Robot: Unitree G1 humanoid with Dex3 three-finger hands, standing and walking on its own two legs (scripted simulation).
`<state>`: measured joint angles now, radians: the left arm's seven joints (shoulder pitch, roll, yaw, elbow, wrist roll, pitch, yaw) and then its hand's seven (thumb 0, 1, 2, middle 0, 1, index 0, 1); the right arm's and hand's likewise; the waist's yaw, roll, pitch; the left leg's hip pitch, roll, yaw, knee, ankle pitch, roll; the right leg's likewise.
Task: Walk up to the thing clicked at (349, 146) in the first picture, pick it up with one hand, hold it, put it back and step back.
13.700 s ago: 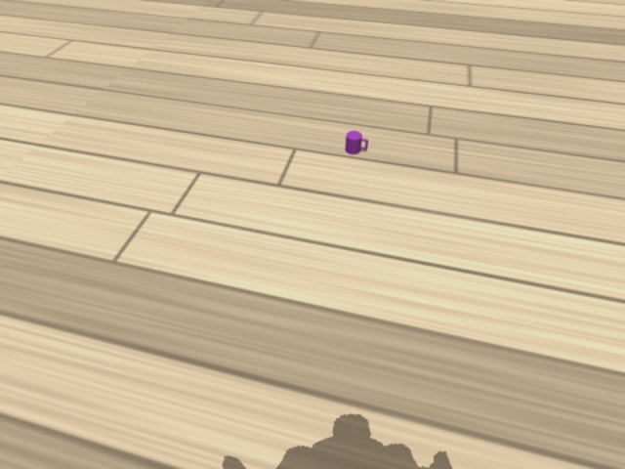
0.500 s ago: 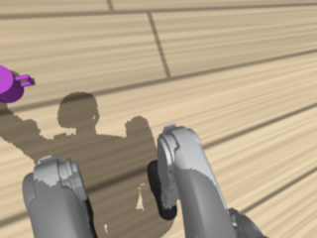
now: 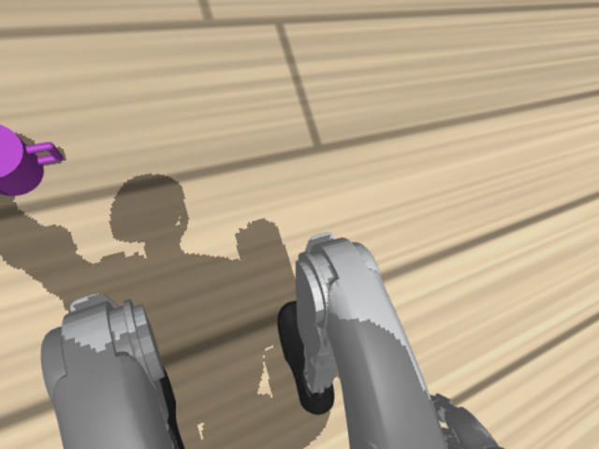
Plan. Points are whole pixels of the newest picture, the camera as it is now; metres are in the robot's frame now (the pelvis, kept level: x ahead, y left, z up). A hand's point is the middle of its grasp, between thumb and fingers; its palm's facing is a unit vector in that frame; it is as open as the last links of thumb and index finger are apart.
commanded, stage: rise first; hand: left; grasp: from above
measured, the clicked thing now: (14, 159) +0.54 +0.29 -0.28
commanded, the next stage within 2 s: none
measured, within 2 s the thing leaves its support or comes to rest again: neither
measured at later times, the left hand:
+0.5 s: hand out of the picture +0.48 +0.34 -0.16, palm faces -0.45 -0.07 -0.89, open 14.0 cm
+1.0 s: hand out of the picture +0.48 +0.34 -0.16, palm faces -0.45 -0.07 -0.89, open 14.1 cm
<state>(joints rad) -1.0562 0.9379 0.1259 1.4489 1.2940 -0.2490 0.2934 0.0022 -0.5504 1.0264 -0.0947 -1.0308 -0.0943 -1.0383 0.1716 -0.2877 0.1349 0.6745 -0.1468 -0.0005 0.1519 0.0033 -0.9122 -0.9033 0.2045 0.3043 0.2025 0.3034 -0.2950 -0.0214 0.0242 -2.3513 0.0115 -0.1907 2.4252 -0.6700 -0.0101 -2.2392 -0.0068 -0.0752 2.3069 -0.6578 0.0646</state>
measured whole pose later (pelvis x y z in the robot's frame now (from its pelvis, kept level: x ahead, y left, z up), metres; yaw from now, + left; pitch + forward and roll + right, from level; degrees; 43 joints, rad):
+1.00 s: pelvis +0.00 +0.00 +0.00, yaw +0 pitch +33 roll -11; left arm -1.07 0.94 0.11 1.46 1.30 -0.25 0.30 0.00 -0.56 1.04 -0.09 -1.03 -0.08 -1.04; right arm 0.18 -0.29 0.14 0.67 -0.15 -0.01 0.15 0.00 -0.91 -0.90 0.20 0.30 0.20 0.30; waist -0.30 -0.02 0.02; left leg -2.36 0.01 -0.19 2.43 -0.66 0.00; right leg -2.24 -0.01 -0.08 2.30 -0.65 0.07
